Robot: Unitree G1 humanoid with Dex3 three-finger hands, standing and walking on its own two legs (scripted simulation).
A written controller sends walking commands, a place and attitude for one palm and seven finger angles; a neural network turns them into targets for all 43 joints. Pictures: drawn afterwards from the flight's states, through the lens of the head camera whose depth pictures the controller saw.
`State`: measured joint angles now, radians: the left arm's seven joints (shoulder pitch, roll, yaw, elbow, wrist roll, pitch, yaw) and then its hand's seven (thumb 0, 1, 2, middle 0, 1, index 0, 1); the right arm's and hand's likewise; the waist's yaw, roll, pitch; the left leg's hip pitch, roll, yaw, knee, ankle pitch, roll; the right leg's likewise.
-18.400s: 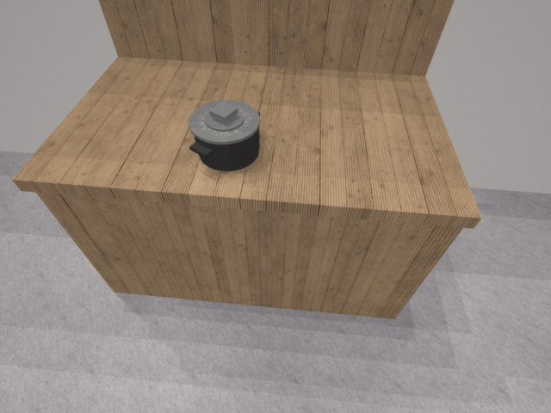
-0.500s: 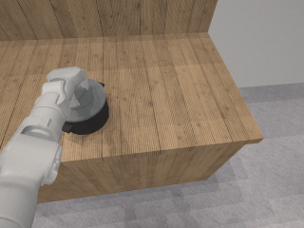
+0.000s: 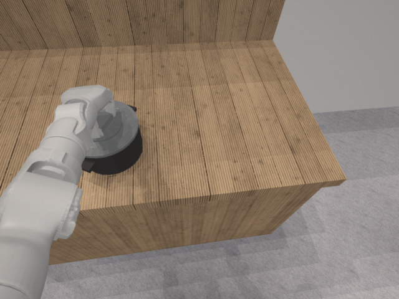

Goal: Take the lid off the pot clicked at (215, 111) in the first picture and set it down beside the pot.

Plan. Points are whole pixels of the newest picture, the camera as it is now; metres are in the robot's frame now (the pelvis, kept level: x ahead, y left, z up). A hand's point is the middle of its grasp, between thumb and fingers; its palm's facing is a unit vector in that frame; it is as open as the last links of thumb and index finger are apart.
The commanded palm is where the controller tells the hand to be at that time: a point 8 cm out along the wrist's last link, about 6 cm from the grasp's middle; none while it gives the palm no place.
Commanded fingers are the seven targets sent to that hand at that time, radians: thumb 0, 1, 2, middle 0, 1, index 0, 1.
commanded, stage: lift the lid straight up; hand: left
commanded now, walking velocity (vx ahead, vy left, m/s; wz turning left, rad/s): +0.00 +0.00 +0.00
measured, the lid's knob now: (98, 120) +0.52 +0.19 +0.03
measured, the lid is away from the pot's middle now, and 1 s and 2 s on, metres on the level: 0.00 0.01 0.01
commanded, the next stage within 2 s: move the lid sideways beside the pot in 1.98 s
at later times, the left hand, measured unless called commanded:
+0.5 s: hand (89, 119) +0.49 +0.19 +0.07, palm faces -0.39 -0.06 -0.92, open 8.3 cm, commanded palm +0.49 +0.18 +0.14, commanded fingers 0.00 0.59 0.99 -0.81 -1.12 -0.75 -1.10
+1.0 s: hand (83, 107) +0.48 +0.19 +0.11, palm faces -0.36 -0.07 -0.93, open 8.3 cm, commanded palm +0.49 +0.18 +0.18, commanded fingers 0.00 0.59 0.99 -0.81 -1.12 -0.75 -1.10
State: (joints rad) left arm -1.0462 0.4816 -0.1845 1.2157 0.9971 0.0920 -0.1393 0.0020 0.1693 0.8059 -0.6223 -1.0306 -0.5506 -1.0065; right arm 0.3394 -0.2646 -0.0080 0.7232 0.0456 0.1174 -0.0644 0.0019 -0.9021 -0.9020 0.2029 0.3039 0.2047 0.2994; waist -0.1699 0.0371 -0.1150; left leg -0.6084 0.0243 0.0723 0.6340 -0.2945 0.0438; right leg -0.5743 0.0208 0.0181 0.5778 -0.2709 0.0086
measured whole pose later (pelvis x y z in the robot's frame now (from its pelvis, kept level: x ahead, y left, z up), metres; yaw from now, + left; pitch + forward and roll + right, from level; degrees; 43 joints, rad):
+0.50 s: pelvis +0.01 +0.00 +0.01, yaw +0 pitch +13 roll -1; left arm -0.99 0.47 -0.19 1.15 0.98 0.10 -0.16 -0.02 0.20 0.81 -0.68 -1.05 -0.54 -0.98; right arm 0.34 -0.26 -0.02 0.75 0.05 0.09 -0.07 0.00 -0.90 -0.90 0.20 0.30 0.20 0.30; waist -0.16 0.04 -0.10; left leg -0.51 0.01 0.07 0.56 -0.27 0.05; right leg -0.48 0.01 0.02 0.50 -0.25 0.01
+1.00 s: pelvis +0.01 +0.00 +0.01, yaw +1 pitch +10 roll -1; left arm -1.03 0.46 -0.21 1.09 0.96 0.13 -0.24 -0.03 0.20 0.81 -0.69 -1.05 -0.54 -0.98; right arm 0.28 -0.27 0.00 0.73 0.06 0.08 -0.08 0.00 -0.90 -0.90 0.20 0.30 0.20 0.30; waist -0.12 0.05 -0.09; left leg -0.44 0.01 0.06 0.51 -0.25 0.04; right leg -0.40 0.01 0.01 0.46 -0.24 0.01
